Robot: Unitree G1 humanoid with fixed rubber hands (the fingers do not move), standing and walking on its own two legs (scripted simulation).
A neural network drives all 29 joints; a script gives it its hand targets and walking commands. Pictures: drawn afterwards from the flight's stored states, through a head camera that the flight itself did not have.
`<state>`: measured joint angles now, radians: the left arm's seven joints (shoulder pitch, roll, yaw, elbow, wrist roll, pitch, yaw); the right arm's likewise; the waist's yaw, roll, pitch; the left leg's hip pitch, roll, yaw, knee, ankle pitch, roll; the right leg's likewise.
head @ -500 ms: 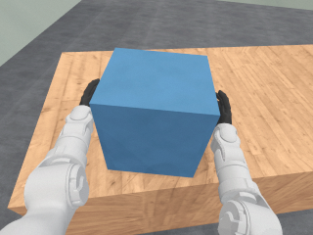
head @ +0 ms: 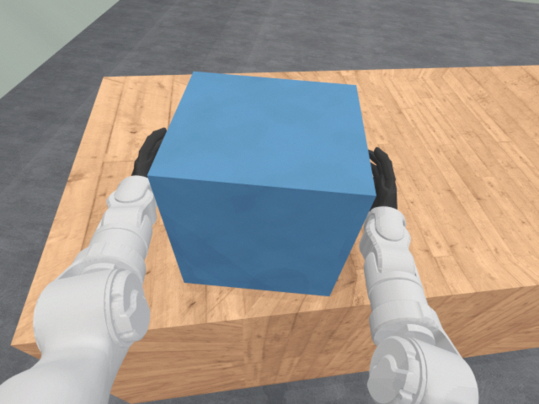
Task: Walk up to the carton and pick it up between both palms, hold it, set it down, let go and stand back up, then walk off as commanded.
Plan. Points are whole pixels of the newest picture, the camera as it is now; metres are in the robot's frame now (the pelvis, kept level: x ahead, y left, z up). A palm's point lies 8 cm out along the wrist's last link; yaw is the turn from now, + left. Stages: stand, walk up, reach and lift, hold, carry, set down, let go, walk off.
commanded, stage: set down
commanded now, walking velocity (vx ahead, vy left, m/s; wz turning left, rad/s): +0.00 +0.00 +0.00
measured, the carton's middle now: (265, 189) +0.46 -0.07 +0.04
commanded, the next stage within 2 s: none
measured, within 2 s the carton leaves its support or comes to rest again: neither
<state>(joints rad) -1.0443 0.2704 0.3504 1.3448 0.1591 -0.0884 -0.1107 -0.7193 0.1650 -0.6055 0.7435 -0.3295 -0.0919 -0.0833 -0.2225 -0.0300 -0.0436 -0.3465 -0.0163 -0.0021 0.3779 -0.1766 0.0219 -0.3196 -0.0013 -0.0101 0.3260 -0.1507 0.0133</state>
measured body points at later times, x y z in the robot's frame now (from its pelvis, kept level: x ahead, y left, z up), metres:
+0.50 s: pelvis +0.00 +0.00 +0.00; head +0.06 +0.02 +0.45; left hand +0.49 +0.11 +0.09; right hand +0.38 -0.24 +0.08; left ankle +0.00 +0.10 -0.75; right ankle +0.00 -0.13 -0.75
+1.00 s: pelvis +0.00 +0.00 +0.00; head +0.08 +0.02 +0.44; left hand +0.50 +0.10 +0.08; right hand +0.38 -0.24 +0.07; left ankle +0.00 +0.10 -0.75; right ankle +0.00 -0.13 -0.75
